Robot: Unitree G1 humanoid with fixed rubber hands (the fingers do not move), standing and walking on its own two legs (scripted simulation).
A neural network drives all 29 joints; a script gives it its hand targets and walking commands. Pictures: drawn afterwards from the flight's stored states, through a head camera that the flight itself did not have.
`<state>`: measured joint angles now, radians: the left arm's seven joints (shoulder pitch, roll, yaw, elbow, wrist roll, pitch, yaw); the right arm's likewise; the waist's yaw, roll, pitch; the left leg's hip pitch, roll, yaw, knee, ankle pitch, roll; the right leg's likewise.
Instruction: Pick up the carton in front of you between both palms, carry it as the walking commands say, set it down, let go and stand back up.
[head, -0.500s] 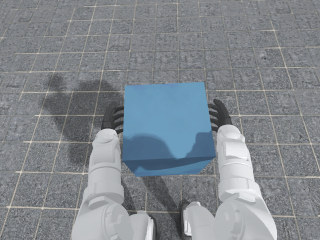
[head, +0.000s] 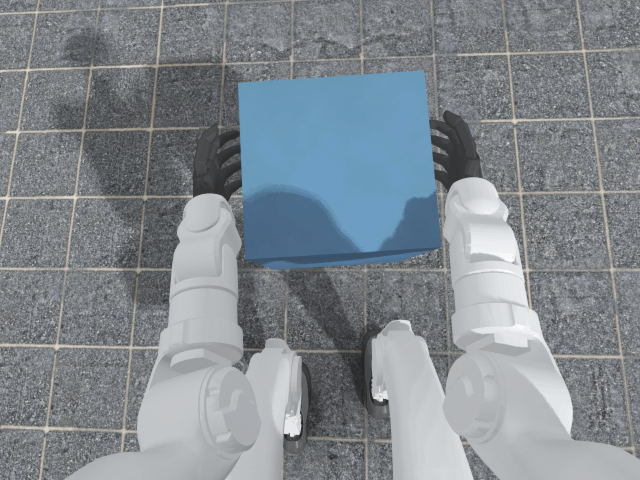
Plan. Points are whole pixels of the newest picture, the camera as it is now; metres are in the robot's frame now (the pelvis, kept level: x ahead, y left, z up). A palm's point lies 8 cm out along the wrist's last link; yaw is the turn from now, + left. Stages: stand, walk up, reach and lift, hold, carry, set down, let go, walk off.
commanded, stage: set down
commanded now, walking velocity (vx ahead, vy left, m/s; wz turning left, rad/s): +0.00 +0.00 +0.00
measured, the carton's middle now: (333, 190) +0.46 -0.02 -0.15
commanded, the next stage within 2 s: none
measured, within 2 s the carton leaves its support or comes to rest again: rests again in 1.30 s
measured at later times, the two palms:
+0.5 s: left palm (260, 201) +0.48 +0.10 -0.23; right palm (443, 189) +0.48 -0.20 -0.24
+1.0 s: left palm (277, 210) +0.50 +0.10 -0.39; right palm (424, 193) +0.52 -0.20 -0.39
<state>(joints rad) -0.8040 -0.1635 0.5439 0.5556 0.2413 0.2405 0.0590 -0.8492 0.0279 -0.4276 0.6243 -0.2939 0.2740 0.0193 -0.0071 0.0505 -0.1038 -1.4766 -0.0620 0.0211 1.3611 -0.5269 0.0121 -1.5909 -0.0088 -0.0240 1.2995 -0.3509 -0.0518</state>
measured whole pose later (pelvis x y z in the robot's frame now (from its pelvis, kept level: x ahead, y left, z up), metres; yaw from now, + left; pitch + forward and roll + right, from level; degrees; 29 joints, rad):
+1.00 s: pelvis -0.04 +0.01 -0.22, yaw +3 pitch +39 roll +5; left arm -1.36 0.05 0.40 0.73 -0.01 0.25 0.23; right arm -1.51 -0.36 -0.18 0.94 -0.04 0.28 -0.01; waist -0.05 0.07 0.35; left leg -2.15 -0.12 0.07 2.15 -0.70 -0.01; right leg -2.31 -0.03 0.00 2.07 -0.44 -0.07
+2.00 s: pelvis -0.05 +0.00 -0.26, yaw +4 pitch +29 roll +5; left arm -1.50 0.10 0.46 0.94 0.10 0.22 0.04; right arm -1.60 -0.45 -0.29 1.11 -0.10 0.23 0.17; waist -0.06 0.07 0.52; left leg -2.11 -0.15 0.08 2.29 -0.70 -0.02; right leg -2.27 -0.06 0.01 2.21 -0.45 -0.08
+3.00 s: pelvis -0.03 +0.00 -0.12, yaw +2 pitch +43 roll +6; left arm -1.30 0.17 0.32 0.79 -0.07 0.24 0.17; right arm -1.45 -0.51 -0.19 1.04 0.03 0.21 0.06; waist 0.01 0.03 0.13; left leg -1.94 -0.11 0.04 1.79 -0.61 -0.02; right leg -2.09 0.01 0.02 1.73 -0.40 -0.06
